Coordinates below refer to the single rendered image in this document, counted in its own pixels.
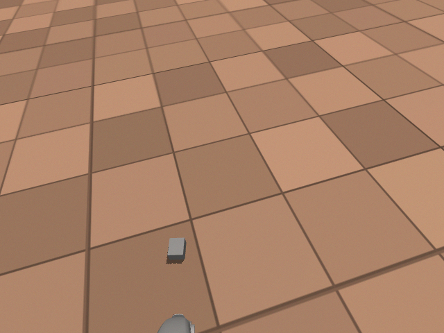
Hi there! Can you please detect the small box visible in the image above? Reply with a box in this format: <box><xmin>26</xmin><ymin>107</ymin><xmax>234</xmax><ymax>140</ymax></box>
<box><xmin>168</xmin><ymin>238</ymin><xmax>186</xmax><ymax>260</ymax></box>

